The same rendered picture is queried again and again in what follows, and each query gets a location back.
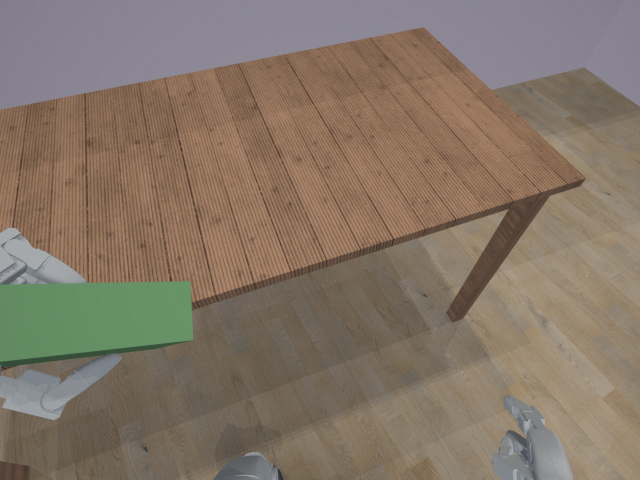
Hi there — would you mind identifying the sponge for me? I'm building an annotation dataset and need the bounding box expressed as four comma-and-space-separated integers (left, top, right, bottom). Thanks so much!
0, 281, 193, 367

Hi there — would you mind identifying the left robot hand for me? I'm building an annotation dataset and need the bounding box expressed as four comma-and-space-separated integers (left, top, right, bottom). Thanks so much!
0, 228, 122, 420

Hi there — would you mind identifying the table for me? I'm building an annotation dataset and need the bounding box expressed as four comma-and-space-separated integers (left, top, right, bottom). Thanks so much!
0, 27, 586, 480

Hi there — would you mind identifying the robot left thigh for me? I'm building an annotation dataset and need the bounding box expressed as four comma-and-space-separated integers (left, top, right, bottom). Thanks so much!
213, 456, 279, 480

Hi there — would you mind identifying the right robot hand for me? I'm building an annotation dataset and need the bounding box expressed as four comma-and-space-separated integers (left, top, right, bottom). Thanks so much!
493, 395, 573, 480

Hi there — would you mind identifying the left robot shin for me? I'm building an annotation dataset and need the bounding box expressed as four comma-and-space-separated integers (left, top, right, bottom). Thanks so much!
244, 452, 268, 462

